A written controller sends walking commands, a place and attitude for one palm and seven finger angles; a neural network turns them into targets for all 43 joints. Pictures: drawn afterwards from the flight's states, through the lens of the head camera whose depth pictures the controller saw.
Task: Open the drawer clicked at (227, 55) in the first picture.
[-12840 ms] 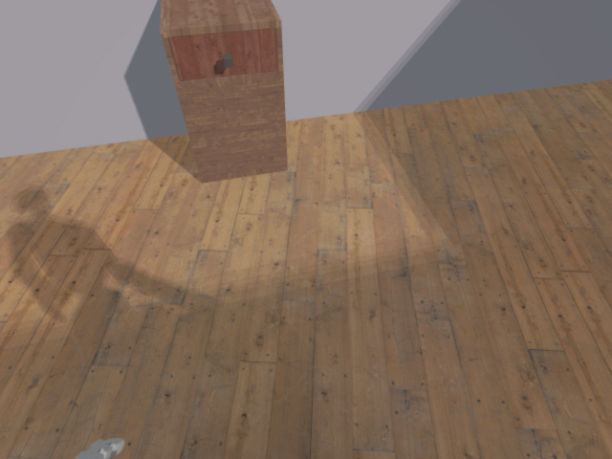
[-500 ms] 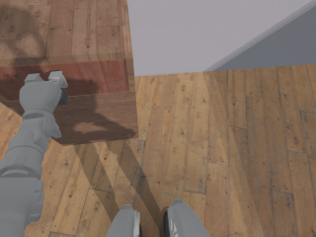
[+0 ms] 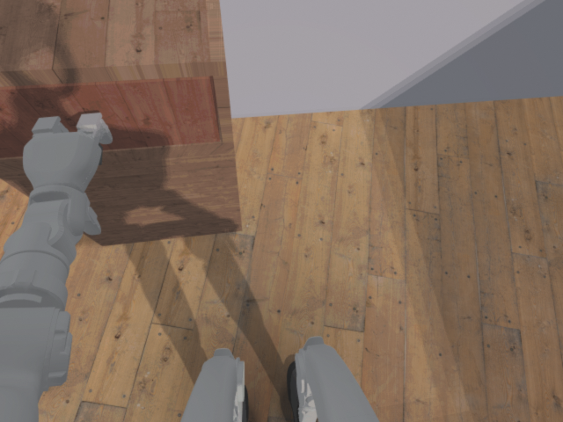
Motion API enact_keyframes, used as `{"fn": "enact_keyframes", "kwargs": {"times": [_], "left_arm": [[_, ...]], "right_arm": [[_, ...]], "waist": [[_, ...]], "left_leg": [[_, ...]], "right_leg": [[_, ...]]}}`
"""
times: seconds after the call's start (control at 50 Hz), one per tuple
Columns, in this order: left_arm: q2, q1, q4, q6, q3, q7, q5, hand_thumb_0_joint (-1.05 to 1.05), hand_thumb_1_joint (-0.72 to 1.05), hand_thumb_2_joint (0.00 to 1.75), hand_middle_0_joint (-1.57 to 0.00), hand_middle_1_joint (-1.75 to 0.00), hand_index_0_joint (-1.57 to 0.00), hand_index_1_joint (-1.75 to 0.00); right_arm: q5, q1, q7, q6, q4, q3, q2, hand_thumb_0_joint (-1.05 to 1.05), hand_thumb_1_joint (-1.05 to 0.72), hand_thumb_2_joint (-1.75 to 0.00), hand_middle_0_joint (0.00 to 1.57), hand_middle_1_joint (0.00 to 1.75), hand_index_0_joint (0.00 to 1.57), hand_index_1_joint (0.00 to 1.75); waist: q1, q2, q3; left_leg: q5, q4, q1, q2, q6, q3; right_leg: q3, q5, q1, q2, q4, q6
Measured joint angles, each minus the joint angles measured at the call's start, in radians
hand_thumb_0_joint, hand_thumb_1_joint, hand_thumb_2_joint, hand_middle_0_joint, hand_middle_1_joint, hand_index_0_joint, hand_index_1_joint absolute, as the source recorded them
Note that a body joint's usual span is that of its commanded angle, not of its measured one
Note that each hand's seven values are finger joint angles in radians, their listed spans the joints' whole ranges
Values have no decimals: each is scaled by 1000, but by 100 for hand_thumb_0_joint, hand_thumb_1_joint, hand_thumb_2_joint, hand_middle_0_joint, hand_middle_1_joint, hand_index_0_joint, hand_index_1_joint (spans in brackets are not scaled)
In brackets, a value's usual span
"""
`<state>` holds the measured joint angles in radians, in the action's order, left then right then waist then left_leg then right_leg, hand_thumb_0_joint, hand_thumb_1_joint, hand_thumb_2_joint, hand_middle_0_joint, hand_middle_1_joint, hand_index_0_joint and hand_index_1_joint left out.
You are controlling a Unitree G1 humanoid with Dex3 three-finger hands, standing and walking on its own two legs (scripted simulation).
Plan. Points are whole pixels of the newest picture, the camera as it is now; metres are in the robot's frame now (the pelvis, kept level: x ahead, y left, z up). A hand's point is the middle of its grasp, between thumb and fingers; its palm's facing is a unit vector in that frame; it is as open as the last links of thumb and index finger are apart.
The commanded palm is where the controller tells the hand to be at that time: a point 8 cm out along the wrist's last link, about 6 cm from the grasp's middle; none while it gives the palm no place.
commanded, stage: lower the fingers behind the handle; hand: left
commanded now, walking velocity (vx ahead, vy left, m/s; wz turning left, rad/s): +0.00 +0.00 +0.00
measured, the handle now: (87, 141) +0.53 +0.28 -0.04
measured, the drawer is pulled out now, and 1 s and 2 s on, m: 0.00 0.00 0.05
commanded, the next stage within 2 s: close the thumb around the handle in 0.54 s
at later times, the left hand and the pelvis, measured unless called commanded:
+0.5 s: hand (84, 175) +0.48 +0.28 -0.06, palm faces -0.08 -0.02 -1.00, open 13.8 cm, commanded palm +0.47 +0.27 +0.00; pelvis -0.01 +0.00 -0.01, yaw +0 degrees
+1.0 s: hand (84, 175) +0.48 +0.28 -0.06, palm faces -0.07 -0.05 -1.00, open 10.3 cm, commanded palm +0.46 +0.27 +0.00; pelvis -0.01 +0.01 -0.01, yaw -1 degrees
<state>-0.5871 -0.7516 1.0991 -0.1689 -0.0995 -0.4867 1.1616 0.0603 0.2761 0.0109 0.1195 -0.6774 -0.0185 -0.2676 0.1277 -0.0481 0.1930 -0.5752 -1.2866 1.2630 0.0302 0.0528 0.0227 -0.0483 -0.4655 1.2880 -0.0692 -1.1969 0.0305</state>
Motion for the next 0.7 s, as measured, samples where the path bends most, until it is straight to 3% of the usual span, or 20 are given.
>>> {"fn": "enact_keyframes", "kwargs": {"times": [0.5,0.7], "left_arm": [[-46,-42,-3,-2,-8,42,-19,0,-49,30,-32,-120,-31,-121],[-36,-36,-19,-9,-10,39,-19,0,-48,30,-32,-120,-31,-121]], "right_arm": [[-12,-5,-10,-17,17,23,0,0,-90,-90,20,30,21,30],[-10,5,-8,-9,12,18,-4,0,-90,-90,20,30,21,30]], "waist": [[9,-2,-6],[5,-3,-6]], "left_leg": [[-13,-63,72,-5,-2,0],[-14,-64,72,-3,3,-1]], "right_leg": [[-6,-8,74,-4,-60,4],[-5,-9,71,-2,-57,-2]]}}
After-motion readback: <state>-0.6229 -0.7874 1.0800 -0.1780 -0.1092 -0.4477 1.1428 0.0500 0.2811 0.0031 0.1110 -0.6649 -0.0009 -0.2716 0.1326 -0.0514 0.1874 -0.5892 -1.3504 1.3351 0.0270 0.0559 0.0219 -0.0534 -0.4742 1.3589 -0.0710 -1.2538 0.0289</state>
